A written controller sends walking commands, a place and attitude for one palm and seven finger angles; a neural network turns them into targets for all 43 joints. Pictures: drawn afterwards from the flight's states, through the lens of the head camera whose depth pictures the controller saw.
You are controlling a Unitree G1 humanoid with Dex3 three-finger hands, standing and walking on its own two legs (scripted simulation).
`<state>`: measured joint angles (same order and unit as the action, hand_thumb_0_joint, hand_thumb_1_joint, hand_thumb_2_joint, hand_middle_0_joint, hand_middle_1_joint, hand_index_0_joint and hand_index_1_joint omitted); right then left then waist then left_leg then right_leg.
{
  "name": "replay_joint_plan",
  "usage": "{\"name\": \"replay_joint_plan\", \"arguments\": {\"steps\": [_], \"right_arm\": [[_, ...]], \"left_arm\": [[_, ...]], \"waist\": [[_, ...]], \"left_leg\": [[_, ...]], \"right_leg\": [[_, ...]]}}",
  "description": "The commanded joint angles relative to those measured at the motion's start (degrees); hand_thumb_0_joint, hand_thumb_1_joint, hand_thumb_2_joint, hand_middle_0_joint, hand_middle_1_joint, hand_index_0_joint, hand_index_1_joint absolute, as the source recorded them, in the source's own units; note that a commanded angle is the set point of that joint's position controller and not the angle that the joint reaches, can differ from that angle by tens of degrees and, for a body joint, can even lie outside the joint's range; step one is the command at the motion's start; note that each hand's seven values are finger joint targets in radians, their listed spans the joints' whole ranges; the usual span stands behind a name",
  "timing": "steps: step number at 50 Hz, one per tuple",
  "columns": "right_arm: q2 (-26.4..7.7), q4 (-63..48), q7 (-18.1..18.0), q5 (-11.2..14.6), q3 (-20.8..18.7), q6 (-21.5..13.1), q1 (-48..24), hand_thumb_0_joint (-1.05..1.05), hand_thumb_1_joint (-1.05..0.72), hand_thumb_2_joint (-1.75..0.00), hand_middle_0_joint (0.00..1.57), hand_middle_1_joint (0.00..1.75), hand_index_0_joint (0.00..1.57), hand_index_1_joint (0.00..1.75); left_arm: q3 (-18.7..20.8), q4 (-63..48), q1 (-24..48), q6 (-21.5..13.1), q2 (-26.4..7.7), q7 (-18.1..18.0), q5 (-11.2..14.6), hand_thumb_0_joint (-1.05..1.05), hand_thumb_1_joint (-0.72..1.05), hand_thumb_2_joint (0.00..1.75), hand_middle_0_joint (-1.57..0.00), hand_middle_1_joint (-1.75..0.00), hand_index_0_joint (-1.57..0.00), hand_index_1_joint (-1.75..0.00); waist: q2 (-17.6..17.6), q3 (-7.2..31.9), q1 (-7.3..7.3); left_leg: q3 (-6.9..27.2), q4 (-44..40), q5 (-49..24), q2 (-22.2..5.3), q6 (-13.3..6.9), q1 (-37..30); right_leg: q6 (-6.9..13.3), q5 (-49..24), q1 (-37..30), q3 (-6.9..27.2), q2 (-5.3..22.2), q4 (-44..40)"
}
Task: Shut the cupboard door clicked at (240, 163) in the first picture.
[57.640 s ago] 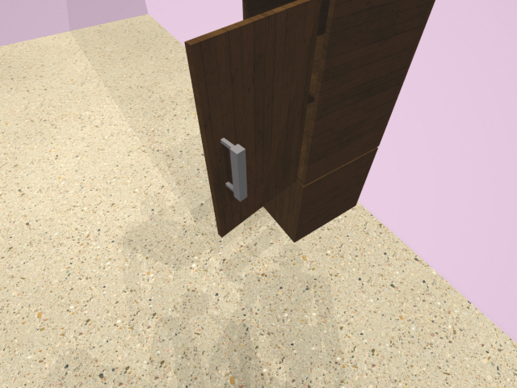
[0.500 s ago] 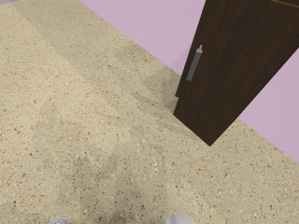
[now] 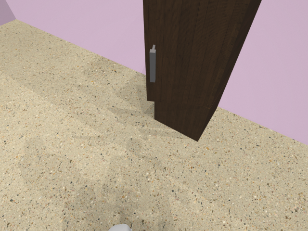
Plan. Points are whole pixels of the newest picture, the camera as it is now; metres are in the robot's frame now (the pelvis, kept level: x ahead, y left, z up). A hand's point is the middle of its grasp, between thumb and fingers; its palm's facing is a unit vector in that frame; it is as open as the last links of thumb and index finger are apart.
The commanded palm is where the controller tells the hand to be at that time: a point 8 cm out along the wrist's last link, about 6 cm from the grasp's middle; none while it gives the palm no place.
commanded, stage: take the last steps up to it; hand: left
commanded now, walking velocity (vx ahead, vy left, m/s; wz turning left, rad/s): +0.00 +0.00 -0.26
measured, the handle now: (153, 63) +0.80 +0.04 -0.06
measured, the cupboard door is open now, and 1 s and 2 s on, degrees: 26 26 26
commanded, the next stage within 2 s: come to a stop and stand still in 0.96 s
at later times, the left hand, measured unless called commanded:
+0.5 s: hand (104, 218) +0.18 +0.17 -0.17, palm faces -0.20 -0.96 -0.19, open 7.4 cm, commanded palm none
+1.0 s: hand (136, 203) +0.23 +0.07 -0.20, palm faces -0.05 -0.99 -0.13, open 7.3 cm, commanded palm none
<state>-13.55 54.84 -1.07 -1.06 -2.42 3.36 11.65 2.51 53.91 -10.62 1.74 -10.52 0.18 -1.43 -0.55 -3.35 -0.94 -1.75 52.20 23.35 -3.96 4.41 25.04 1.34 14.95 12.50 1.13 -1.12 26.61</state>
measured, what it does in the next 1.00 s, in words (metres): walks ahead: left foot, then right foot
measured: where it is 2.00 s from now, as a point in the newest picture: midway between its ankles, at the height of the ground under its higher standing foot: (171, 216)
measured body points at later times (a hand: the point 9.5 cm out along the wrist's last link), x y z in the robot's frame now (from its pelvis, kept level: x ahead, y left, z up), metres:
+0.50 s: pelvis +0.08 -0.02 +0.00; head +0.11 -0.02 +0.45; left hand +0.19 +0.22 -0.15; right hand -0.02 -0.25 -0.14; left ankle +0.02 +0.13 -0.74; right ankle +0.10 -0.16 -0.71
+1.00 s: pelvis +0.25 -0.09 -0.02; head +0.28 -0.08 +0.43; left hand +0.23 +0.13 -0.18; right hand +0.33 -0.33 -0.15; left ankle +0.34 -0.01 -0.74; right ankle +0.12 -0.17 -0.73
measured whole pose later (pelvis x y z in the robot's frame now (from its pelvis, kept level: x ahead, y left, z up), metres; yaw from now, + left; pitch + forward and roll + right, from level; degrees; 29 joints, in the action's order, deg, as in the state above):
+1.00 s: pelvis +0.25 -0.09 -0.02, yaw -7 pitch -1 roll -1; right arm -9.1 56.5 0.0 -2.2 -1.3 -3.0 7.5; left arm 2.1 65.8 -20.1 -2.4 -8.6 -0.1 -0.8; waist 1.1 -3.1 0.6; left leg -6.2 34.6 8.9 -2.6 -2.4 22.6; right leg 2.3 26.4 3.3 -7.5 -1.0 33.2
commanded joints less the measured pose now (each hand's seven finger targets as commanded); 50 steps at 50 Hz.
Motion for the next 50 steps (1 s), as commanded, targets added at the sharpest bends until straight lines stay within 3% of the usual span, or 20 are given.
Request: {"name": "replay_joint_plan", "arguments": {"steps": [1,3,4,5,6,7,11,19,24,26,27,28,29,30,35,44,47,48,49,50], "right_arm": [[-3.4,-3.8,-0.5,0.5,-0.9,-2.1,1.5,0.00,-0.90,-0.90,0.20,0.30,0.20,0.30],[-3.4,-1.9,-0.8,0.4,-0.8,-2.8,6.5,0.00,-0.90,-0.90,0.20,0.30,0.20,0.30],[-6.5,-1.2,-0.9,0.0,-1.0,-3.6,9.2,0.00,-0.90,-0.90,0.20,0.30,0.20,0.30],[-12.5,-1.2,-1.0,-1.1,-2.1,-3.9,11.3,0.00,-0.90,-0.90,0.20,0.30,0.20,0.30],[-14.5,-1.8,-1.3,-1.4,-2.5,-3.4,12.2,0.00,-0.90,-0.90,0.20,0.30,0.20,0.30],[-13.1,-2.6,-1.3,-1.4,-2.2,-3.5,9.9,0.00,-0.90,-0.90,0.20,0.30,0.20,0.30],[-7.9,-3.0,-1.5,-1.1,-0.8,-5.1,7.0,0.00,-0.90,-0.90,0.20,0.30,0.20,0.30],[-7.8,1.1,-1.0,-1.0,-1.8,-6.0,14.4,0.00,-0.90,-0.90,0.20,0.30,0.20,0.30],[-8.7,2.3,-0.4,-1.2,-2.3,-5.6,12.8,0.00,-0.90,-0.90,0.20,0.30,0.20,0.30],[-8.1,2.6,-0.1,-0.7,-2.1,-5.4,11.1,0.00,-0.90,-0.90,0.20,0.30,0.20,0.30],[-6.1,2.3,0.5,0.0,-1.7,-5.6,10.5,0.00,-0.90,-0.90,0.20,0.30,0.20,0.30],[-0.8,0.1,0.9,0.7,-0.2,-5.9,8.6,0.00,-0.90,-0.90,0.20,0.30,0.20,0.30],[-3.0,-0.7,0.6,0.5,-0.7,-5.5,6.0,0.00,-0.90,-0.90,0.20,0.30,0.20,0.30],[-3.0,0.0,0.7,0.5,-1.1,-5.5,5.7,0.00,-0.90,-0.90,0.20,0.30,0.20,0.30],[0.1,3.0,1.1,-0.7,-0.8,-4.6,7.9,0.00,-0.90,-0.90,0.20,0.30,0.20,0.30],[1.0,0.1,1.8,-0.3,-0.2,-5.3,-0.5,0.00,-0.90,-0.90,0.20,0.30,0.20,0.30],[-0.9,2.9,1.0,-0.6,-0.5,-6.1,7.4,0.00,-0.90,-0.90,0.20,0.30,0.20,0.30],[-4.6,4.4,0.5,-1.1,-1.2,-6.5,13.2,0.00,-0.90,-0.90,0.20,0.30,0.20,0.30],[-9.4,5.2,-0.1,-1.7,-2.2,-6.6,18.8,0.00,-0.90,-0.90,0.20,0.30,0.20,0.30],[-10.2,5.4,-0.5,-1.0,-2.2,-5.7,19.2,0.00,-0.90,-0.90,0.20,0.30,0.20,0.30]], "left_arm": [[3.5,-3.1,-0.4,-0.7,-12.6,-1.2,-0.1,0.00,0.90,0.90,-0.20,-0.30,-0.20,-0.30],[3.2,-2.7,1.0,-0.4,-11.1,-1.1,0.4,0.00,0.90,0.90,-0.20,-0.30,-0.20,-0.30],[2.7,-3.2,0.4,-0.1,-8.7,-0.8,0.8,0.00,0.90,0.90,-0.20,-0.30,-0.20,-0.30],[2.1,-4.0,-1.1,0.1,-5.3,-0.1,1.0,0.00,0.90,0.90,-0.20,-0.30,-0.20,-0.30],[2.2,-5.2,1.2,0.2,-6.5,0.1,0.3,0.00,0.90,0.90,-0.20,-0.30,-0.20,-0.30],[2.8,-5.0,2.2,0.4,-7.7,0.8,-0.3,0.00,0.90,0.90,-0.20,-0.30,-0.20,-0.30],[3.1,-2.2,-0.1,0.0,-7.2,2.4,-0.6,0.00,0.90,0.90,-0.20,-0.30,-0.20,-0.30],[1.5,-3.3,5.6,-0.6,-4.6,3.2,-0.4,0.00,0.90,0.90,-0.20,-0.30,-0.20,-0.30],[1.3,-1.8,4.9,-1.8,-4.6,3.2,-0.1,0.00,0.90,0.90,-0.20,-0.30,-0.20,-0.30],[2.1,1.7,-4.3,-2.6,-6.6,2.7,-0.1,0.00,0.90,0.90,-0.20,-0.30,-0.20,-0.30],[3.0,4.4,-11.9,-3.4,-10.4,2.0,-0.3,0.00,0.90,0.90,-0.20,-0.30,-0.20,-0.30],[4.3,7.0,-19.8,-4.1,-16.7,0.9,-0.3,0.00,0.90,0.90,-0.20,-0.30,-0.20,-0.30],[3.9,7.0,-18.7,-3.8,-16.7,0.2,0.5,0.00,0.90,0.90,-0.20,-0.30,-0.20,-0.30],[3.5,6.0,-13.6,-4.1,-14.2,-0.2,0.5,0.00,0.90,0.90,-0.20,-0.30,-0.20,-0.30],[0.8,4.6,-5.4,-5.5,-5.5,-0.7,0.4,0.00,0.90,0.90,-0.20,-0.30,-0.20,-0.30],[1.0,8.0,-8.9,-6.0,-6.5,-1.0,0.1,0.00,0.90,0.90,-0.20,-0.30,-0.20,-0.30],[0.9,8.4,-7.7,-5.7,-6.7,-1.1,0.7,0.00,0.90,0.90,-0.20,-0.30,-0.20,-0.30],[0.7,7.9,-9.2,-5.4,-5.2,-1.0,0.8,0.00,0.90,0.90,-0.20,-0.30,-0.20,-0.30],[0.2,6.6,-10.8,-5.3,-2.8,-0.8,1.5,0.00,0.90,0.90,-0.20,-0.30,-0.20,-0.30],[-0.1,5.0,-8.2,-5.3,-3.7,-0.9,1.2,0.00,0.90,0.90,-0.20,-0.30,-0.20,-0.30]], "waist": [[8.9,5.1,0.81],[8.0,5.6,-1.67],[-0.6,6.9,-2.26],[-16.7,6.6,-2.76],[-15.6,3.9,-4.06],[-10.2,0.5,-2.97],[-9.2,-1.3,-0.17],[-8.8,-0.6,-2.78],[-10.5,-0.2,-1.88],[-5.0,3.1,2.76],[2.8,7.3,6.33],[20.7,10.1,9.14],[15.7,7.6,8.45],[12.7,4.0,6.02],[5.9,1.7,-0.47],[4.6,-1.1,0.43],[2.9,2.8,-3.79],[-3.5,6.0,-5.51],[-14.6,10.5,-6.32],[-12.5,9.4,-6.00]], "left_leg": [[-0.7,-13.3,-1.6,1.4,-0.4,-4.6],[-1.0,-26.1,-12.4,1.7,-0.8,-15.9],[4.6,-32.8,-11.0,-3.2,-2.3,-22.0],[21.4,-37.9,-4.9,-16.5,-7.3,-25.1],[28.5,-41.9,4.3,-22.8,-12.1,-20.2],[26.3,-44.1,10.3,-21.8,-12.7,-15.7],[11.5,-42.5,-3.3,-13.7,-8.8,-16.4],[3.3,-41.6,-13.4,-14.7,-11.7,-23.6],[0.5,-36.7,-16.1,-14.4,-10.8,-18.5],[-2.8,-27.1,-17.5,-10.7,-7.9,-12.7],[-7.2,-14.9,-14.9,-6.4,-5.7,-3.9],[-9.6,1.9,10.8,1.9,-3.8,9.2],[-2.0,11.8,13.3,0.5,-5.1,11.4],[0.5,15.4,6.7,-1.8,-5.3,13.1],[-0.3,9.9,-4.5,-3.5,-3.4,6.4],[-3.6,-13.0,-8.2,-0.7,-4.2,2.8],[-5.3,-22.7,-16.6,2.8,-5.6,-12.5],[2.9,-24.1,-23.6,-2.4,-8.4,-23.9],[19.9,-27.9,-33.6,-15.7,-15.2,-34.2],[26.7,-33.4,-34.0,-21.2,-19.6,-31.9]], "right_leg": [[9.5,-22.6,-3.2,14.0,13.9,-4.8],[5.6,-13.7,3.0,12.5,10.6,-1.6],[2.9,-1.6,8.3,9.2,5.8,3.4],[-0.4,15.3,17.7,1.2,-2.1,15.6],[-0.7,20.4,20.6,0.5,-1.7,26.7],[-0.4,16.3,21.5,2.8,0.8,32.6],[-1.8,4.1,23.4,1.4,2.4,38.8],[-3.0,0.5,23.6,-2.8,5.0,22.9],[-1.7,1.1,10.0,-7.0,2.8,8.6],[-0.5,-3.4,-5.6,-7.8,0.6,0.5],[2.0,1.5,-18.9,-0.3,6.5,-3.4],[7.6,4.4,-26.7,20.5,21.1,-10.1],[10.2,6.2,-19.9,24.5,24.2,-15.1],[10.5,6.4,-16.2,21.3,22.2,-15.5],[8.9,-16.7,-5.7,2.5,15.5,-14.3],[9.7,-25.7,-10.4,1.4,15.8,-12.0],[6.5,-35.7,-8.0,-2.9,12.0,2.0],[3.9,-26.3,1.0,-4.7,8.0,13.2],[1.2,0.5,12.9,-9.0,1.2,28.1],[1.6,20.2,16.7,-4.8,-0.3,38.8]]}}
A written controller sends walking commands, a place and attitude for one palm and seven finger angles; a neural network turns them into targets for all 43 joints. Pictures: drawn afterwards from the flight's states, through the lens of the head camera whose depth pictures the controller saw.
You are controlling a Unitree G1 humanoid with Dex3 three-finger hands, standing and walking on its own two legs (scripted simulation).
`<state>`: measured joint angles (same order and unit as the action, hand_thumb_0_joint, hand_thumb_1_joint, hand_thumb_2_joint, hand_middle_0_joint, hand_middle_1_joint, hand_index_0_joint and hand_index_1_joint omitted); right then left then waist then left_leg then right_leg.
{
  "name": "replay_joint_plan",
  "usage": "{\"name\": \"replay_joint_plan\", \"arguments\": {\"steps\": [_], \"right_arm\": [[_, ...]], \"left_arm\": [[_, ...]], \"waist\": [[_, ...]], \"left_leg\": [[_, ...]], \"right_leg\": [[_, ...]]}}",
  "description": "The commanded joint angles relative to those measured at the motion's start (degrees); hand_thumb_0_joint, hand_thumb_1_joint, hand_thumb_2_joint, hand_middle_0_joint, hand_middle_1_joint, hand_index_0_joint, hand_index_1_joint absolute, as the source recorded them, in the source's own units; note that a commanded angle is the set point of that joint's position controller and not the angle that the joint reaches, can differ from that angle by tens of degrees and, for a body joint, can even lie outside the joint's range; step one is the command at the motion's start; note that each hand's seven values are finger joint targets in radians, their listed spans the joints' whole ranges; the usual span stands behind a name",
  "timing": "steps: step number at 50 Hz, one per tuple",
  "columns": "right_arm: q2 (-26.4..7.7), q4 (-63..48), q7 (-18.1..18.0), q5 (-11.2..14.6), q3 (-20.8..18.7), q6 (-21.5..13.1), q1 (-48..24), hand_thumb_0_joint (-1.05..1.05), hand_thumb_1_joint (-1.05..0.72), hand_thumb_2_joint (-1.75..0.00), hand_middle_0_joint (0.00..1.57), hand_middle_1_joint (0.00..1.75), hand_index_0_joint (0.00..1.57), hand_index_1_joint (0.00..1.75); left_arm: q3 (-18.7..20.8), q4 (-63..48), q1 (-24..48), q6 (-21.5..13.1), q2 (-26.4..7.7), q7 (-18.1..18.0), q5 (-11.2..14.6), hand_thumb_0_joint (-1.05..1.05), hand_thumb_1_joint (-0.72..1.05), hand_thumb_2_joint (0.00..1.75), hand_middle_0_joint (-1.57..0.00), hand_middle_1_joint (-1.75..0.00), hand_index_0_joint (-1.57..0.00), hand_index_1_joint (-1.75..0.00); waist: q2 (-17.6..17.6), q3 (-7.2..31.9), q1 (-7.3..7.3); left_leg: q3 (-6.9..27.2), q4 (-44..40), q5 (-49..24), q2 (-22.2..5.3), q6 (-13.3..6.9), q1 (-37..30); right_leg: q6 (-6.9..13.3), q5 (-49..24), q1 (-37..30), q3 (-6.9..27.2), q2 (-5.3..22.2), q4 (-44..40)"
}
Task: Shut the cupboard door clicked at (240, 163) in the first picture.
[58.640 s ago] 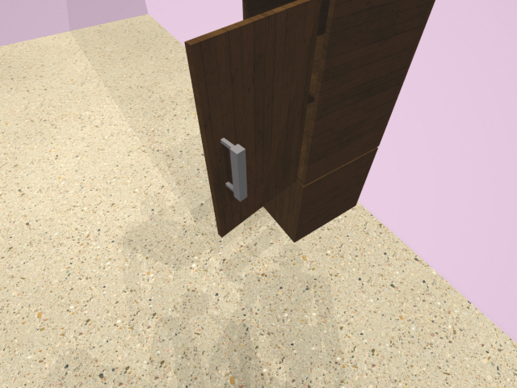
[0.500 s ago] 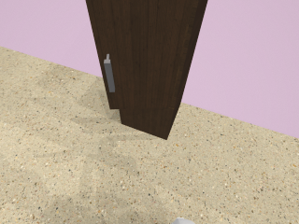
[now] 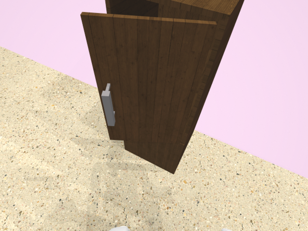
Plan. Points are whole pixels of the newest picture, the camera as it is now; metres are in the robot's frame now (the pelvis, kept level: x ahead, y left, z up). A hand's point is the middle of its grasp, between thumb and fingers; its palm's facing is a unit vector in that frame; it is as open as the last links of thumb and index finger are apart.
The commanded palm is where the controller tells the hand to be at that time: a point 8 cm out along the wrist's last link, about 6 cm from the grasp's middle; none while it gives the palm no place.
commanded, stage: come to a stop and stand still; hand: left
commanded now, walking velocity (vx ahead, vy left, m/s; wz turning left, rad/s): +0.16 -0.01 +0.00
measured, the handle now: (110, 105) +0.52 +0.20 -0.04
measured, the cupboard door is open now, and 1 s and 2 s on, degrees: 26 26 26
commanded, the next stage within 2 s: look again from close up in 1.16 s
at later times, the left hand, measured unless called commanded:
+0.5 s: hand out of the picture +0.14 +0.16 -0.15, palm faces +0.04 -0.96 -0.26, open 7.4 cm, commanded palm none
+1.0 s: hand out of the picture +0.03 +0.22 -0.15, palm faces +0.00 -0.96 -0.29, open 7.4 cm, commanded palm none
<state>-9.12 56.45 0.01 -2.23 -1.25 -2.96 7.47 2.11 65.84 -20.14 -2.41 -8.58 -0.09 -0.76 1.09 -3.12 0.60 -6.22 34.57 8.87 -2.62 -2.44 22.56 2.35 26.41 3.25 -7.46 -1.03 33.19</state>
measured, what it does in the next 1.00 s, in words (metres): steps on the spot: right foot, then left foot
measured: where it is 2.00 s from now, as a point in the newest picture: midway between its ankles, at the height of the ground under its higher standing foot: outside the picture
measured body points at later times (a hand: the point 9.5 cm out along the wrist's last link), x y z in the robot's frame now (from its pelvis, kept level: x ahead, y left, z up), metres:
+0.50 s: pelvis +0.06 -0.04 +0.02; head +0.12 -0.05 +0.46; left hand +0.13 +0.21 -0.13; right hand +0.13 -0.29 -0.14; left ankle +0.00 +0.08 -0.65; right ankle +0.11 -0.16 -0.72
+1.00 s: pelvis +0.01 +0.03 +0.01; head +0.01 -0.01 +0.45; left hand +0.03 +0.27 -0.13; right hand +0.08 -0.20 -0.15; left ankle +0.02 +0.11 -0.72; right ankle +0.07 -0.09 -0.72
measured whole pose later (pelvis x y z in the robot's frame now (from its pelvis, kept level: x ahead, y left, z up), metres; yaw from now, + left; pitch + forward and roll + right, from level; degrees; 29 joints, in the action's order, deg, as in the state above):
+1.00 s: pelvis +0.01 +0.03 +0.01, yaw -1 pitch -1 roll +2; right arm -11.3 51.1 -0.7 -1.1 -1.2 0.8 14.1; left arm 0.1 55.9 -17.3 1.5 -10.2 -0.7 -1.3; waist -3.1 -1.6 -0.1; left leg -7.3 31.6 16.8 3.0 -3.6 13.8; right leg 0.9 14.1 20.9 0.9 1.7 36.1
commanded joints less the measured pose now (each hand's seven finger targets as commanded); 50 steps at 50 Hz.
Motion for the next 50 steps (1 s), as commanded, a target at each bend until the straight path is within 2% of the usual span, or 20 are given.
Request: {"name": "replay_joint_plan", "arguments": {"steps": [1,3,6,11,13,16,18,21,26,30,31,33,34,35,36,40,42,44,47,50], "right_arm": [[-13.6,2.5,-1.6,0.6,-2.9,0.8,18.7,0.00,-0.90,-0.90,0.20,0.30,0.20,0.30],[-9.4,0.1,-2.0,0.8,-1.8,0.5,11.3,0.00,-0.90,-0.90,0.20,0.30,0.20,0.30],[-7.0,-0.5,-2.6,0.9,-0.2,0.5,5.3,0.00,-0.90,-0.90,0.20,0.30,0.20,0.30],[-9.3,-0.1,-2.5,1.9,-1.8,3.0,3.2,0.00,-0.90,-0.90,0.20,0.30,0.20,0.30],[-8.7,-0.3,-2.1,1.8,-2.5,4.2,3.7,0.00,-0.90,-0.90,0.20,0.30,0.20,0.30],[-5.4,-0.3,-1.4,2.0,-3.2,5.8,7.7,0.00,-0.90,-0.90,0.20,0.30,0.20,0.30],[-6.3,-1.0,-1.8,1.9,-3.3,6.2,6.2,0.00,-0.90,-0.90,0.20,0.30,0.20,0.30],[-7.1,-1.6,-1.6,2.1,-3.0,6.0,4.2,0.00,-0.90,-0.90,0.20,0.30,0.20,0.30],[-6.7,-2.4,-0.9,2.1,-2.4,5.8,2.6,0.00,-0.90,-0.90,0.20,0.30,0.20,0.30],[-6.5,-0.8,-0.9,2.2,-2.1,5.1,8.2,0.00,-0.90,-0.90,0.20,0.30,0.20,0.30],[-10.1,-4.8,-1.0,3.0,-3.4,3.3,10.5,0.00,-0.90,-0.90,0.20,0.30,0.20,0.30],[-11.7,-8.3,-1.0,1.0,-3.1,2.6,5.4,0.00,-0.90,-0.90,0.20,0.30,0.20,0.30],[-13.5,-10.1,-1.2,0.2,-3.4,3.8,3.5,0.00,-0.90,-0.90,0.20,0.30,0.20,0.30],[-11.9,-11.5,-1.2,-0.2,-3.1,4.1,3.8,0.00,-0.90,-0.90,0.20,0.30,0.20,0.30],[-10.3,-11.2,-1.4,0.1,-2.6,3.8,3.6,0.00,-0.90,-0.90,0.20,0.30,0.20,0.30],[-10.5,-12.6,-0.6,0.4,-1.8,3.9,0.3,0.00,-0.90,-0.90,0.20,0.30,0.20,0.30],[-8.3,-12.2,-0.9,1.5,-1.4,3.8,5.2,0.00,-0.90,-0.90,0.20,0.30,0.20,0.30],[-7.0,-10.2,-0.7,1.5,-1.2,3.9,10.1,0.00,-0.90,-0.90,0.20,0.30,0.20,0.30],[-8.0,-7.7,-0.6,1.3,-1.3,3.0,12.5,0.00,-0.90,-0.90,0.20,0.30,0.20,0.30],[-9.3,-7.2,-0.8,1.0,-1.4,2.0,10.5,0.00,-0.90,-0.90,0.20,0.30,0.20,0.30]], "left_arm": [[0.6,-7.1,2.4,-0.7,-6.0,-0.7,-0.1,0.00,0.90,0.90,-0.20,-0.30,-0.20,-0.30],[0.9,-7.0,3.7,0.1,-5.3,-0.1,-0.5,0.00,0.90,0.90,-0.20,-0.30,-0.20,-0.30],[-0.1,-5.3,-0.4,2.2,-1.8,-0.7,0.0,0.00,0.90,0.90,-0.20,-0.30,-0.20,-0.30],[0.7,-5.6,-1.8,3.6,-5.3,-1.4,-0.4,0.00,0.90,0.90,-0.20,-0.30,-0.20,-0.30],[1.6,-7.2,0.2,3.6,-8.9,-1.5,-0.9,0.00,0.90,0.90,-0.20,-0.30,-0.20,-0.30],[2.3,-9.0,3.6,3.2,-14.7,-1.4,-1.0,0.00,0.90,0.90,-0.20,-0.30,-0.20,-0.30],[2.5,-9.3,4.3,3.1,-13.4,-2.4,-1.1,0.00,0.90,0.90,-0.20,-0.30,-0.20,-0.30],[3.0,-10.5,6.0,3.0,-13.5,-2.8,-1.0,0.00,0.90,0.90,-0.20,-0.30,-0.20,-0.30],[3.5,-11.6,5.9,3.2,-14.2,-3.1,-1.3,0.00,0.90,0.90,-0.20,-0.30,-0.20,-0.30],[3.5,-11.8,8.5,3.6,-14.5,-2.7,-1.2,0.00,0.90,0.90,-0.20,-0.30,-0.20,-0.30],[2.4,-13.3,8.5,2.3,-14.9,-5.1,-0.2,0.00,0.90,0.90,-0.20,-0.30,-0.20,-0.30],[0.3,-15.0,7.7,4.2,-8.7,-3.7,0.4,0.00,0.90,0.90,-0.20,-0.30,-0.20,-0.30],[0.4,-15.5,7.3,5.0,-8.9,-3.2,0.2,0.00,0.90,0.90,-0.20,-0.30,-0.20,-0.30],[0.6,-16.4,7.5,5.3,-7.9,-2.8,-0.1,0.00,0.90,0.90,-0.20,-0.30,-0.20,-0.30],[0.3,-15.3,9.9,5.9,-8.0,-2.7,-0.7,0.00,0.90,0.90,-0.20,-0.30,-0.20,-0.30],[-0.1,-13.8,2.3,4.4,-6.9,-1.4,-0.5,0.00,0.90,0.90,-0.20,-0.30,-0.20,-0.30],[-0.3,-14.4,2.3,2.6,-9.6,-1.6,-0.9,0.00,0.90,0.90,-0.20,-0.30,-0.20,-0.30],[0.0,-15.9,5.6,2.0,-13.1,-1.4,-0.7,0.00,0.90,0.90,-0.20,-0.30,-0.20,-0.30],[-0.1,-16.4,8.8,1.8,-11.7,-1.4,-0.4,0.00,0.90,0.90,-0.20,-0.30,-0.20,-0.30],[-0.2,-15.7,6.8,2.2,-10.0,-1.4,-0.4,0.00,0.90,0.90,-0.20,-0.30,-0.20,-0.30]], "waist": [[-9.7,5.7,-5.52],[-8.5,-0.6,-2.75],[-6.2,2.1,1.25],[-7.2,3.8,1.91],[-3.4,0.4,1.47],[9.0,3.5,-0.03],[11.5,4.8,1.07],[8.3,8.7,1.40],[10.5,11.6,2.58],[10.9,10.1,-0.44],[-4.7,21.9,-4.77],[-25.5,13.2,-0.90],[-24.5,7.8,-0.44],[-17.6,3.8,-0.35],[-19.9,-0.9,-1.00],[-2.3,-6.2,3.15],[10.5,-4.7,0.60],[6.8,0.2,-3.22],[8.3,1.9,-3.90],[1.6,0.3,-1.78]], "left_leg": [[27.8,-17.7,-10.4,-21.4,-12.7,-22.1],[23.5,-20.6,-4.8,-18.4,-10.2,-12.4],[10.0,-17.4,-26.2,-12.8,-6.7,-8.4],[7.0,-11.9,-16.5,-9.9,-3.6,-6.7],[5.4,-7.9,-5.8,-5.4,-0.2,-4.1],[1.1,14.5,21.5,4.0,3.8,-6.1],[7.3,27.3,26.9,3.0,3.4,0.0],[8.9,28.8,24.1,3.0,4.8,4.4],[6.9,16.3,21.4,3.2,5.9,1.1],[4.0,-4.6,10.7,3.6,5.4,-9.7],[0.7,-12.6,4.5,2.0,5.9,-12.4],[12.3,-15.2,-16.0,-7.9,1.5,-16.8],[14.2,-13.6,-16.5,-12.8,-3.7,-11.3],[12.3,-13.8,-15.3,-12.6,-5.6,-7.9],[13.0,-16.1,-11.5,-10.6,-4.7,-1.0],[10.5,-14.4,13.1,-8.0,-3.9,8.1],[7.3,-6.2,18.4,-0.9,-0.2,2.3],[5.3,-2.1,13.9,2.6,0.8,-11.1],[7.2,-7.7,11.0,0.2,-0.4,-14.6],[12.3,-17.2,16.6,-3.4,-1.6,-7.5]], "right_leg": [[0.8,7.7,26.6,6.7,2.4,34.7],[-0.7,1.4,27.0,8.3,5.7,33.6],[-3.2,-3.7,15.7,7.8,5.7,16.6],[-3.4,-18.3,7.4,5.5,3.1,-0.2],[-1.1,-29.6,9.6,10.9,5.9,-2.9],[9.0,-45.4,12.9,24.9,22.5,-13.7],[12.3,-56.5,8.8,25.7,23.5,-12.0],[10.5,-61.6,0.1,20.7,21.0,-8.8],[9.3,-56.5,-3.2,19.0,19.3,-9.0],[5.4,-42.4,3.2,17.6,16.2,-7.8],[2.4,-55.4,-5.2,15.8,15.3,3.0],[-1.7,-7.1,16.1,5.2,4.5,10.8],[-1.8,2.8,21.0,5.9,3.0,15.0],[-1.6,1.4,22.2,5.4,2.1,18.3],[-1.7,1.7,20.9,7.8,1.8,20.6],[-2.0,-8.8,11.7,5.9,2.0,7.7],[1.2,-5.5,16.1,20.2,7.4,-8.9],[6.5,2.8,25.3,27.5,14.6,-15.4],[2.7,4.0,25.9,19.2,7.8,-12.3],[0.9,-2.6,19.2,15.0,4.5,-8.2]]}}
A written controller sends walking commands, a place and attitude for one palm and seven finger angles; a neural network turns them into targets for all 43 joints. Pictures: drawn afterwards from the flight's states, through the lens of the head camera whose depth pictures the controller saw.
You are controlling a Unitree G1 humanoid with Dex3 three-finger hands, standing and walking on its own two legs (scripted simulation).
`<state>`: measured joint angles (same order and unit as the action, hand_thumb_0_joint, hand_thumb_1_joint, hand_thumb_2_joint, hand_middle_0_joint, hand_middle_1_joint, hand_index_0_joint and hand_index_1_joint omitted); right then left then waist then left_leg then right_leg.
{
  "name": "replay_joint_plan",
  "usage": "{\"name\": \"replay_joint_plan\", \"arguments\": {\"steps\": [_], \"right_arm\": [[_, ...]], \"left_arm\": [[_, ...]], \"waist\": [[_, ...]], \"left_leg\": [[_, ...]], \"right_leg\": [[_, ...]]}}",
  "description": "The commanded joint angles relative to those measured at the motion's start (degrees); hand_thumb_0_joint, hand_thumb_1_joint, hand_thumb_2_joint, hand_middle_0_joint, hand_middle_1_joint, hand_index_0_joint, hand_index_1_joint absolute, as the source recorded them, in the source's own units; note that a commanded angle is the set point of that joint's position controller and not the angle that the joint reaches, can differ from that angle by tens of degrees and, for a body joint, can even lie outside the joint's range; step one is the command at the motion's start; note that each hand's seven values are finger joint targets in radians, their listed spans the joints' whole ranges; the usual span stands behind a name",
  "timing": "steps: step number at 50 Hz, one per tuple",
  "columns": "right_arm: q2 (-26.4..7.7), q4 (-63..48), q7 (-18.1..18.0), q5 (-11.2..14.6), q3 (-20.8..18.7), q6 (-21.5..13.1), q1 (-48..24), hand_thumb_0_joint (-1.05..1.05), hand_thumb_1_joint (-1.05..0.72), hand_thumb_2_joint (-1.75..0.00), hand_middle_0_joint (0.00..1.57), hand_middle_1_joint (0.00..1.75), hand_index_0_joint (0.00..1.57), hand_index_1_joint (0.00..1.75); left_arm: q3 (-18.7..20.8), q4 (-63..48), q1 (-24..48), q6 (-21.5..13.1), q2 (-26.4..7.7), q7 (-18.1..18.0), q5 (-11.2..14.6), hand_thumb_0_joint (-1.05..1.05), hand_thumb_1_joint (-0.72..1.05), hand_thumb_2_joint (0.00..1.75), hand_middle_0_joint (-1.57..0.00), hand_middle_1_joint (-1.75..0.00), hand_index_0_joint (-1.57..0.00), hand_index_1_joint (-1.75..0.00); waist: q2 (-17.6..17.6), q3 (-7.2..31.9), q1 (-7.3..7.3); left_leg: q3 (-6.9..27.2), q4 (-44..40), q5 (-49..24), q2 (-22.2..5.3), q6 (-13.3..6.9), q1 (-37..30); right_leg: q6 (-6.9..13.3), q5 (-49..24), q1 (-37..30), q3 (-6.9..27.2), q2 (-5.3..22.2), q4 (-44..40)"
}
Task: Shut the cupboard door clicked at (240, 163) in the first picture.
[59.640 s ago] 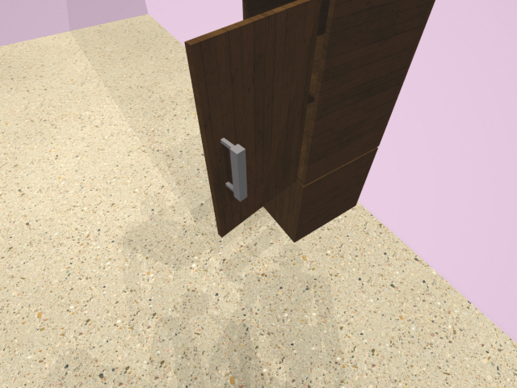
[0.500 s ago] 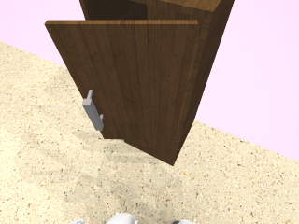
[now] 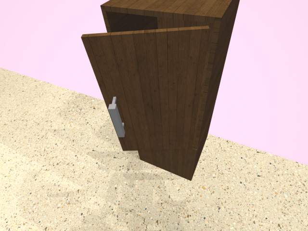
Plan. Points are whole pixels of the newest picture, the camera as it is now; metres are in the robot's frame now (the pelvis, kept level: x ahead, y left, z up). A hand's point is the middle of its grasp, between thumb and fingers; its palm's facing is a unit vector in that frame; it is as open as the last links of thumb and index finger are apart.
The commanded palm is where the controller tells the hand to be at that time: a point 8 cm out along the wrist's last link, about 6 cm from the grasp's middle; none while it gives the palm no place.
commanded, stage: come to a stop and stand still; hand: left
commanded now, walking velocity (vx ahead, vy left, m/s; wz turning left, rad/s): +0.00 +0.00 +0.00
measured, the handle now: (118, 117) +0.51 +0.18 -0.05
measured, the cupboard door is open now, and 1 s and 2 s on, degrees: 26 26 26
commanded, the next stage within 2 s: look again from close up in 0.16 s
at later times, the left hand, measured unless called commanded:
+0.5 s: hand out of the picture +0.03 +0.17 -0.15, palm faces +0.01 -0.98 -0.22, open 7.3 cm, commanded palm none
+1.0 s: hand out of the picture +0.14 +0.17 -0.10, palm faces +0.23 -0.95 -0.20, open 7.3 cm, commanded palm +0.13 +0.21 -0.06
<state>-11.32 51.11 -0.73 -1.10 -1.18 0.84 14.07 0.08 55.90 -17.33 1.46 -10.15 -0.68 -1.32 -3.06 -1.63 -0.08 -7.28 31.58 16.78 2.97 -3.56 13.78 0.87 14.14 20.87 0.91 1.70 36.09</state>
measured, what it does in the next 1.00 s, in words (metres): stands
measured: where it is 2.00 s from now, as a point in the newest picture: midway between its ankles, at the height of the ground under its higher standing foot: outside the picture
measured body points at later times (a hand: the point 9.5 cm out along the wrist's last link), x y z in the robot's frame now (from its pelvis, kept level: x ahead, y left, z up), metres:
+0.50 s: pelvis +0.02 -0.01 +0.01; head +0.03 -0.02 +0.46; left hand +0.03 +0.22 -0.14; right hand +0.01 -0.22 -0.15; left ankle +0.01 +0.08 -0.73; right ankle +0.06 -0.11 -0.73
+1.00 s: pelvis +0.04 -0.03 +0.01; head +0.05 -0.03 +0.46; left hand +0.13 +0.22 -0.08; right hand +0.09 -0.26 -0.14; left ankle +0.01 +0.08 -0.73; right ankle +0.06 -0.11 -0.73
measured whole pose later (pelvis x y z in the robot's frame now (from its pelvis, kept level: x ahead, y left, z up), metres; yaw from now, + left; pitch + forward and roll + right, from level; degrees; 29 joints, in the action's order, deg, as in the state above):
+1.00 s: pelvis +0.04 -0.03 +0.01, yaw +2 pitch -1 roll +1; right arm -10.5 55.3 -5.5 0.8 1.7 -10.0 18.8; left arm 2.0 27.9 -24.7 -1.8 -9.9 -3.9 6.4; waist -0.2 -1.6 0.0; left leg -4.3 28.2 17.9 0.2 -0.9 9.7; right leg 2.6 14.7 15.2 -1.7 -1.2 30.6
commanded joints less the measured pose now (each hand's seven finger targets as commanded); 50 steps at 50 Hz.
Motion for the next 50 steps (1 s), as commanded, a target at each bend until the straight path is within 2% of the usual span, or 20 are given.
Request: {"name": "replay_joint_plan", "arguments": {"steps": [1,2,4,10,17,23,29,30,35,44,45,46,47,48,49,50], "right_arm": [[-7.0,-1.6,-0.1,-0.2,-1.3,-2.1,3.0,0.00,-0.90,-0.90,0.20,0.30,0.20,0.30],[-6.8,-1.3,-0.1,-0.2,-1.1,-2.2,2.4,0.00,-0.90,-0.90,0.20,0.30,0.20,0.30],[-6.2,-0.3,-0.3,-0.1,-0.6,-2.4,2.2,0.00,-0.90,-0.90,0.20,0.30,0.20,0.30],[-5.5,3.3,-0.4,0.0,0.1,-2.4,4.6,0.00,-0.90,-0.90,0.20,0.30,0.20,0.30],[-4.6,6.6,-0.6,0.2,0.7,-2.6,6.7,0.00,-0.90,-0.90,0.20,0.30,0.20,0.30],[-3.5,8.5,-0.8,0.4,1.0,-2.8,7.4,0.00,-0.90,-0.90,0.20,0.30,0.20,0.30],[-3.0,9.9,-1.1,0.5,1.1,-3.0,6.8,0.00,-0.90,-0.90,0.20,0.30,0.20,0.30],[-3.0,10.2,-1.1,0.5,1.1,-3.0,6.7,0.00,-0.90,-0.90,0.20,0.30,0.20,0.30],[-2.9,10.8,-1.3,0.5,1.2,-3.1,6.1,0.00,-0.90,-0.90,0.20,0.30,0.20,0.30],[-2.8,11.7,-1.4,0.4,1.1,-3.0,5.7,0.00,-0.90,-0.90,0.20,0.30,0.20,0.30],[-4.7,8.2,-0.8,1.2,0.4,-3.2,-0.4,0.00,-0.90,-0.90,0.20,0.30,0.20,0.30],[-17.8,-9.9,-8.1,0.9,-2.5,-14.0,6.2,0.00,-0.90,-0.90,0.20,0.30,0.20,0.30],[-7.9,-9.2,-7.5,3.5,1.5,-17.0,-2.6,0.00,-0.90,-0.90,0.20,0.30,0.20,0.30],[-10.0,-7.8,-6.9,2.6,1.4,-18.7,-3.8,0.00,-0.90,-0.90,0.20,0.30,0.20,0.30],[-6.2,-6.3,-5.1,3.3,1.2,-19.3,-3.2,0.00,-0.90,-0.90,0.20,0.30,0.20,0.30],[-10.1,-9.7,-4.2,3.5,-0.5,-20.2,-2.2,0.00,-0.90,-0.90,0.20,0.30,0.20,0.30]], "left_arm": [[1.7,-5.0,2.7,-1.5,-7.7,-0.8,0.2,0.00,0.90,0.90,-0.20,-0.30,-0.20,-0.30],[1.6,-4.2,1.3,-1.5,-6.9,-0.8,0.2,0.00,0.90,0.90,-0.20,-0.30,-0.20,-0.30],[1.4,-2.9,-0.1,-1.6,-6.4,-0.8,0.2,0.00,0.90,0.90,-0.20,-0.30,-0.20,-0.30],[0.8,-0.1,-0.1,-1.7,-5.6,-0.8,0.3,0.00,0.90,0.90,-0.20,-0.30,-0.20,-0.30],[0.3,2.3,-0.1,-2.2,-5.0,-0.9,0.6,0.00,0.90,0.90,-0.20,-0.30,-0.20,-0.30],[0.0,3.7,0.2,-2.8,-4.8,-1.1,0.7,0.00,0.90,0.90,-0.20,-0.30,-0.20,-0.30],[0.0,4.8,-0.2,-3.0,-4.3,-1.2,0.8,0.00,0.90,0.90,-0.20,-0.30,-0.20,-0.30],[-0.1,5.0,-0.2,-3.1,-4.3,-1.2,0.8,0.00,0.90,0.90,-0.20,-0.30,-0.20,-0.30],[-0.1,5.6,-0.4,-3.2,-4.3,-1.3,0.8,0.00,0.90,0.90,-0.20,-0.30,-0.20,-0.30],[0.0,6.1,-0.4,-3.3,-4.8,-1.3,0.8,0.00,0.90,0.90,-0.20,-0.30,-0.20,-0.30],[0.5,8.7,-6.7,-4.1,-5.9,-3.8,0.3,0.00,0.90,0.90,-0.20,-0.30,-0.20,-0.30],[23.2,-82.0,45.0,-20.7,-39.3,-3.4,8.4,0.00,0.90,0.90,-0.20,-0.30,-0.20,-0.30],[1.0,-64.2,7.8,-15.2,-10.0,-3.6,8.7,0.00,0.90,0.90,-0.22,-0.32,-0.22,-0.32],[5.5,-64.1,7.3,-12.5,-10.3,-6.3,11.3,0.00,0.90,0.90,-0.24,-0.34,-0.24,-0.34],[-3.7,-47.3,-7.6,-6.6,6.8,-5.0,11.4,0.00,0.90,0.90,-0.25,-0.36,-0.25,-0.36],[0.6,-55.0,5.5,-9.4,-0.7,-5.5,12.1,0.00,0.90,0.90,-0.27,-0.38,-0.27,-0.38]], "waist": [[2.9,-1.5,-0.29],[1.2,-1.3,0.55],[-0.7,-0.5,1.17],[2.0,-2.2,0.88],[2.2,-1.9,0.16],[4.2,-1.1,-0.39],[3.6,-0.5,-0.41],[4.6,-0.5,-0.44],[3.6,-0.3,-0.35],[2.9,-0.1,-0.26],[8.6,0.1,2.55],[2.5,22.0,-7.39],[-15.4,27.1,-2.04],[-14.3,25.1,0.17],[-5.4,12.7,-1.53],[-2.2,3.0,-3.53]], "left_leg": [[14.4,-16.6,10.6,-10.0,-0.6,3.8],[14.5,-17.9,11.0,-10.4,-0.7,5.3],[13.7,-18.6,9.8,-10.0,-0.5,5.6],[13.0,-19.5,9.3,-9.8,0.1,5.3],[11.3,-18.1,4.0,-9.3,0.7,2.1],[9.6,-15.4,-3.3,-8.8,1.1,-1.4],[8.8,-14.5,-7.5,-9.1,1.3,-3.1],[8.9,-14.3,-7.8,-9.0,1.4,-3.2],[8.5,-14.1,-10.2,-9.2,1.5,-4.4],[8.2,-13.9,-10.4,-9.1,1.9,-4.9],[5.6,-2.0,-11.4,-10.6,3.1,-1.3],[6.4,-2.1,-22.4,-7.9,1.4,-19.3],[4.1,-1.2,-26.2,-2.7,0.9,-15.1],[5.1,-3.7,-28.8,-4.0,3.1,-14.2],[6.5,-5.9,-21.8,-4.9,3.3,-5.9],[9.2,-4.0,-10.9,-3.9,3.2,0.9]], "right_leg": [[2.1,6.6,-1.3,5.4,1.1,-9.7],[2.0,3.8,-3.8,4.6,0.9,-8.8],[2.2,1.5,-6.2,4.3,1.3,-9.1],[1.9,1.7,-7.0,4.5,2.3,-11.6],[2.0,-0.7,-7.1,5.3,3.3,-13.6],[2.0,-4.3,-7.4,5.9,3.9,-14.8],[1.9,-8.9,-8.4,5.7,4.1,-14.4],[1.9,-9.5,-8.6,5.7,4.1,-14.4],[2.1,-12.7,-9.5,5.6,4.3,-14.3],[2.4,-14.6,-11.0,5.7,4.5,-14.9],[-0.2,-35.2,-12.6,6.3,7.7,-12.5],[-0.5,-23.1,-13.1,5.6,2.5,-5.3],[0.8,-17.4,-12.0,1.2,-2.0,-2.1],[1.4,-11.7,-10.1,-1.9,-2.2,-5.9],[0.4,-7.2,-5.0,-4.4,-1.1,-6.6],[0.2,-4.7,-1.4,-3.1,-0.5,-7.4]]}}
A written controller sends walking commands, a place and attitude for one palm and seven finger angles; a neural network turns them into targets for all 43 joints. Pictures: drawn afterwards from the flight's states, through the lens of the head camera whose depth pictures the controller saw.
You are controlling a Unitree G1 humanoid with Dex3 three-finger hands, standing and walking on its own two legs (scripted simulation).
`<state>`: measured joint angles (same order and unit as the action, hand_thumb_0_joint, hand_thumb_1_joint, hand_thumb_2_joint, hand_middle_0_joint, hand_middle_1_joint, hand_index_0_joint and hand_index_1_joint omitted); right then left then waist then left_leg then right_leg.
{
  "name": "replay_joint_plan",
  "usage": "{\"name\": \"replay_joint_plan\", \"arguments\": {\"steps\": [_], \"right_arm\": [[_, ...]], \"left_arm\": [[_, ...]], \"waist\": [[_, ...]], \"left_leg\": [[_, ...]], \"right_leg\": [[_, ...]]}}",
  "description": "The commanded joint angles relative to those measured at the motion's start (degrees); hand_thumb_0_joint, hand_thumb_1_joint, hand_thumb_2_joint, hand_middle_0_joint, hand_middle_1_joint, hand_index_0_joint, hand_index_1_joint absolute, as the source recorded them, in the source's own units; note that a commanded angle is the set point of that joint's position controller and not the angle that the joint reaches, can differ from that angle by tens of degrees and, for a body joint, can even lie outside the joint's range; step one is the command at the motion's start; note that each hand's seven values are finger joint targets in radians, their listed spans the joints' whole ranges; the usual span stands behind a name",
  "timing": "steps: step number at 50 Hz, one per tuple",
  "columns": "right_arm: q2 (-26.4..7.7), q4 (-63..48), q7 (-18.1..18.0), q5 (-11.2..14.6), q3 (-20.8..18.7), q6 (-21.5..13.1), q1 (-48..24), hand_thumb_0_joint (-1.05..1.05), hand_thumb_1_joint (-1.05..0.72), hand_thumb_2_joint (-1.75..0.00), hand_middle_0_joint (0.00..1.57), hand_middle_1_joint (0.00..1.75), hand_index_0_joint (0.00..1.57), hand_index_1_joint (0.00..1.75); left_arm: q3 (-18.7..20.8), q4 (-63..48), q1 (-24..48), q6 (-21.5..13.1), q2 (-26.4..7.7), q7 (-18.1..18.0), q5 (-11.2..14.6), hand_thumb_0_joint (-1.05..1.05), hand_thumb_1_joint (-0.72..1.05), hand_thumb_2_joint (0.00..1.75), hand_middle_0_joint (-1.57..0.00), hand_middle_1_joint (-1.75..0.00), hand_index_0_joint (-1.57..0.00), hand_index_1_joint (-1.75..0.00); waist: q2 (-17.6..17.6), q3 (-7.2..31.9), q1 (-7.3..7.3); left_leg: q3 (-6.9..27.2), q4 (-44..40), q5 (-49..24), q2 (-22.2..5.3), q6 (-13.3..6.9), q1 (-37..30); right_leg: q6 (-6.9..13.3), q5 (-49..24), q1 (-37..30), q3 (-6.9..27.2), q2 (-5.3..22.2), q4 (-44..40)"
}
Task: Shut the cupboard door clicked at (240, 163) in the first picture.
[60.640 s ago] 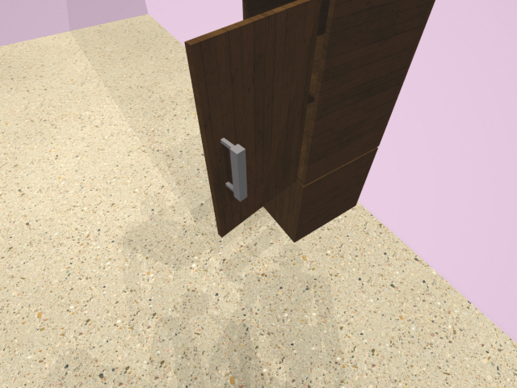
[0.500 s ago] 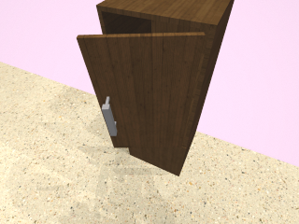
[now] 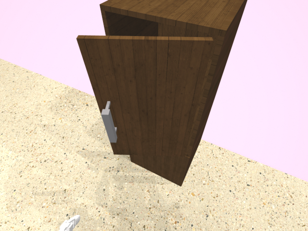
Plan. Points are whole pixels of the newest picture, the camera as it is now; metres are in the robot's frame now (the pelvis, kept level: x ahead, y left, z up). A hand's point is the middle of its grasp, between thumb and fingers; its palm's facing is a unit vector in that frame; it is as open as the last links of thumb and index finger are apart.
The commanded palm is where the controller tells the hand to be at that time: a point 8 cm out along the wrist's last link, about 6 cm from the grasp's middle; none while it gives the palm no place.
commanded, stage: raise the hand and make a fist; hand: left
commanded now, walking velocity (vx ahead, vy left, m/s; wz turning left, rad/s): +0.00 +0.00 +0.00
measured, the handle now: (111, 122) +0.48 +0.19 -0.06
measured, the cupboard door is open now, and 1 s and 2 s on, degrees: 26 26 26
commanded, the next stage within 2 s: bring the fist close to the handle in 1.82 s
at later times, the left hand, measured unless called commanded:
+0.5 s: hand out of the picture +0.13 +0.19 -0.05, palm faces +0.08 -1.00 -0.05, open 5.3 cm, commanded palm +0.11 +0.24 -0.06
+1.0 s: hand (83, 225) +0.15 +0.20 -0.08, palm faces -0.08 -1.00 +0.00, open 3.3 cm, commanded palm +0.13 +0.27 -0.06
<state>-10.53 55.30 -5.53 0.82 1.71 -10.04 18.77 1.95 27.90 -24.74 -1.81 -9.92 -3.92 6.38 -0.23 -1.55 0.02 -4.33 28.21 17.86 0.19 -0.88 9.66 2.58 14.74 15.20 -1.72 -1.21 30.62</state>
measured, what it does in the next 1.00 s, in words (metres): lowers itself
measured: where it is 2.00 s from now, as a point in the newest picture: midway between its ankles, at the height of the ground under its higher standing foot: outside the picture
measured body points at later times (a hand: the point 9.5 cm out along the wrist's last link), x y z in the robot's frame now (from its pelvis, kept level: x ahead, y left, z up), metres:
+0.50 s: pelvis -0.06 +0.00 -0.13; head +0.02 +0.02 +0.32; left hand +0.12 +0.25 -0.04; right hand +0.21 -0.20 -0.18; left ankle -0.03 +0.11 -0.74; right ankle +0.02 -0.09 -0.74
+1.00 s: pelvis -0.05 +0.03 -0.11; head +0.03 +0.05 +0.33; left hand +0.15 +0.25 -0.08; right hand +0.15 -0.21 -0.17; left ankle -0.03 +0.11 -0.74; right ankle +0.02 -0.09 -0.74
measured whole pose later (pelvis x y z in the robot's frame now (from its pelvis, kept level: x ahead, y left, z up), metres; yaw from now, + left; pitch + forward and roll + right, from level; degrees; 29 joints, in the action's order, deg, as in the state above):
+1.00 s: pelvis -0.05 +0.03 -0.11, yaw +3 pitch +17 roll -3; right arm -15.1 27.6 -3.4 1.0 -0.2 -11.5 13.3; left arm 4.0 -3.3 -24.5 -22.7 -14.2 15.8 13.7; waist -0.2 8.4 -0.8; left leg -0.9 74.5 33.4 0.9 -3.6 58.6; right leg 0.9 27.4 60.1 -5.3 1.5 70.2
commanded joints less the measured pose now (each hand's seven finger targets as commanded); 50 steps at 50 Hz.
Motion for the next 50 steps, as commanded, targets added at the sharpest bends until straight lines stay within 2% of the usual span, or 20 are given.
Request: {"name": "replay_joint_plan", "arguments": {"steps": [1,2,3,5,7,9,12,14,17,18,21,24,28,30,33,36,39,42,48,50], "right_arm": [[-10.7,-15.7,1.0,0.8,-4.3,-9.8,-6.7,0.00,-0.90,-0.90,0.20,0.30,0.20,0.30],[-10.7,-16.8,1.6,0.1,-4.7,-10.2,-7.4,0.00,-0.90,-0.90,0.20,0.30,0.20,0.30],[-10.2,-18.8,2.5,0.2,-5.6,-10.3,-8.0,0.00,-0.90,-0.90,0.20,0.30,0.20,0.30],[-9.5,-22.4,4.2,-0.9,-6.2,-10.8,-8.9,0.00,-0.90,-0.90,0.20,0.30,0.20,0.30],[-9.7,-25.7,5.8,-1.2,-7.1,-10.3,-10.0,0.00,-0.90,-0.90,0.20,0.30,0.20,0.30],[-10.1,-28.2,7.1,-1.1,-7.8,-9.4,-11.2,0.00,-0.90,-0.90,0.20,0.30,0.20,0.30],[-10.0,-33.1,6.8,-0.7,-7.7,-7.9,-13.8,0.00,-0.90,-0.90,0.20,0.30,0.20,0.30],[-10.0,-35.2,6.1,-1.0,-7.4,-7.9,-13.1,0.00,-0.90,-0.90,0.20,0.30,0.20,0.30],[-9.6,-35.3,4.9,-1.2,-6.6,-8.1,-11.2,0.00,-0.90,-0.90,0.20,0.30,0.20,0.30],[-10.0,-35.0,4.3,-1.4,-6.3,-8.1,-11.1,0.00,-0.90,-0.90,0.20,0.30,0.20,0.30],[-11.4,-33.4,3.1,-1.1,-5.9,-8.3,-9.3,0.00,-0.90,-0.90,0.20,0.30,0.20,0.30],[-11.9,-33.5,2.3,0.1,-5.2,-7.0,-8.0,0.00,-0.90,-0.90,0.20,0.30,0.20,0.30],[-11.0,-37.4,2.0,2.4,-5.2,-3.2,-10.5,0.00,-0.90,-0.90,0.20,0.30,0.20,0.30],[-9.6,-39.5,2.0,2.2,-4.9,-2.1,-11.8,0.00,-0.90,-0.90,0.20,0.30,0.20,0.30],[-8.0,-38.7,1.5,1.2,-4.1,-2.5,-12.3,0.00,-0.90,-0.90,0.20,0.30,0.20,0.30],[-8.0,-36.7,2.2,-0.3,-3.9,-3.9,-9.1,0.00,-0.90,-0.90,0.20,0.30,0.20,0.30],[-9.8,-35.2,2.8,-0.8,-4.0,-5.1,-8.4,0.00,-0.90,-0.90,0.20,0.30,0.20,0.30],[-11.6,-35.6,2.6,0.1,-4.3,-6.0,-7.2,0.00,-0.90,-0.90,0.20,0.30,0.20,0.30],[-11.6,-38.0,1.8,0.5,-5.0,-4.8,-7.4,0.00,-0.90,-0.90,0.20,0.30,0.20,0.30],[-10.3,-38.4,1.9,0.3,-4.9,-3.9,-7.2,0.00,-0.90,-0.90,0.20,0.30,0.20,0.30]], "left_arm": [[1.2,-22.7,10.3,-9.0,-1.7,-1.2,3.8,0.00,0.90,0.90,-0.29,-0.40,-0.29,-0.40],[1.4,-15.9,6.7,-12.3,-0.1,0.4,3.8,0.00,0.90,0.90,-0.31,-0.42,-0.31,-0.42],[4.6,-9.5,-2.8,-15.5,-0.5,2.7,4.5,0.00,0.90,0.90,-0.33,-0.44,-0.33,-0.44],[5.3,-8.3,-12.7,-24.2,1.7,9.3,7.3,0.00,0.90,0.90,-0.36,-0.48,-0.36,-0.48],[6.5,-11.3,-15.3,-32.8,0.6,16.7,8.9,0.00,0.90,0.90,-0.40,-0.52,-0.40,-0.52],[9.4,-11.2,-14.4,-38.4,-3.5,22.7,8.3,0.00,0.90,0.90,-0.44,-0.56,-0.44,-0.56],[11.7,-21.3,-6.7,-37.9,-7.8,24.2,8.4,0.00,0.90,0.90,-0.49,-0.62,-0.49,-0.62],[12.5,-31.6,2.9,-38.0,-10.2,22.4,9.8,0.00,0.90,0.90,-0.53,-0.66,-0.53,-0.66],[10.0,-48.7,11.3,-42.1,-9.5,19.7,11.0,0.00,0.90,0.90,-0.58,-0.72,-0.58,-0.72],[8.0,-53.3,15.7,-43.2,-9.0,19.2,11.0,0.00,0.90,0.90,-0.60,-0.74,-0.60,-0.74],[1.8,-51.8,10.9,-41.9,-5.7,20.9,10.6,0.00,0.90,0.90,-0.66,-0.80,-0.66,-0.80],[0.1,-42.1,5.8,-32.8,-5.8,23.5,9.1,0.00,0.90,0.90,-0.71,-0.86,-0.71,-0.86],[7.2,-34.9,-5.0,-15.5,-10.3,23.6,8.4,0.00,0.90,0.90,-0.79,-0.94,-0.79,-0.94],[11.1,-41.1,-3.8,-12.1,-11.2,20.8,9.7,0.00,0.90,0.90,-0.82,-0.98,-0.82,-0.98],[15.1,-47.5,-0.3,-16.2,-10.9,13.7,11.5,0.00,0.90,0.90,-0.88,-1.04,-0.88,-1.04],[11.6,-48.2,0.3,-25.2,-8.4,10.7,9.9,0.00,0.90,0.90,-0.93,-1.10,-0.93,-1.10],[4.0,-45.1,2.4,-31.1,-5.6,13.3,7.4,0.00,0.90,0.90,-0.99,-1.16,-0.99,-1.16],[0.0,-40.3,1.7,-30.1,-4.7,18.6,7.5,0.00,0.90,0.90,-1.04,-1.22,-1.04,-1.22],[13.2,-47.5,-0.1,-24.9,-15.0,18.1,9.7,0.00,0.90,0.90,-1.15,-1.34,-1.15,-1.34],[13.0,-50.5,-1.6,-25.4,-11.9,15.9,11.1,0.00,0.90,0.90,-1.19,-1.38,-1.19,-1.38]], "waist": [[1.5,-1.4,-4.06],[9.6,-6.1,-3.24],[13.3,-6.3,-0.28],[21.6,0.2,2.89],[19.3,7.6,4.26],[10.4,12.3,4.49],[-1.2,17.5,5.25],[-6.2,20.3,3.82],[-9.6,26.1,0.30],[-5.8,26.6,-2.20],[-5.1,24.8,-3.99],[-1.4,21.5,-4.30],[4.2,23.4,2.08],[3.7,26.0,3.90],[2.6,25.4,5.02],[0.0,23.3,2.51],[-2.4,19.2,-1.20],[-1.9,16.9,-2.73],[-4.7,27.2,2.88],[-5.7,27.8,3.17]], "left_leg": [[6.4,1.2,-6.0,-0.6,0.3,10.8],[6.6,3.9,-1.3,0.2,0.2,16.8],[6.2,6.5,0.2,0.9,0.4,20.7],[5.0,14.2,1.2,2.0,1.2,28.2],[4.1,20.1,0.1,3.1,2.1,33.1],[3.5,25.9,-1.4,3.6,2.2,36.9],[1.9,30.6,0.6,3.9,0.9,41.7],[2.8,33.1,3.2,3.2,0.2,42.5],[4.9,37.2,3.3,1.8,-0.8,40.2],[6.2,38.4,4.8,1.2,-1.3,40.2],[7.3,39.7,5.5,0.4,-1.6,41.4],[7.9,38.7,9.2,0.4,-1.5,45.3],[6.8,33.4,10.3,1.0,-1.2,47.4],[6.5,31.9,8.6,1.5,-0.6,46.1],[7.1,31.7,5.4,1.0,-0.2,45.0],[7.7,31.7,4.3,0.5,0.2,43.5],[8.8,32.5,8.3,0.2,0.2,43.5],[9.9,31.2,15.9,0.5,0.0,44.9],[9.9,28.6,6.1,0.7,0.7,40.1],[9.2,28.8,-0.3,0.7,1.5,37.4]], "right_leg": [[-1.7,0.1,9.1,-1.5,2.8,-1.7],[-2.1,6.2,14.3,-1.6,2.8,-0.8],[-1.8,10.0,15.3,-0.6,3.1,0.3],[-2.1,9.6,15.5,2.1,3.9,6.4],[-2.1,-0.3,12.8,4.6,4.8,13.4],[-1.2,-7.1,13.5,6.7,5.6,19.9],[-0.2,1.2,19.2,8.8,4.8,24.3],[0.1,10.4,24.0,9.8,4.0,25.1],[-0.1,11.7,28.7,8.6,2.7,27.0],[-0.3,13.6,31.9,7.8,1.8,27.8],[-0.3,12.5,35.5,5.1,0.8,29.4],[-1.0,16.6,35.6,3.7,1.0,28.0],[-1.4,20.6,26.8,4.0,1.6,24.6],[-1.7,18.9,23.5,3.5,2.2,24.6],[-0.9,15.1,23.4,1.8,1.3,26.6],[-0.6,11.6,29.0,-0.5,0.9,29.3],[-0.3,14.6,36.7,-1.5,0.9,30.7],[-0.4,19.0,38.4,-0.8,1.3,29.1],[0.1,11.1,30.2,-1.7,0.6,30.8],[0.0,6.3,28.7,-2.5,0.5,31.2]]}}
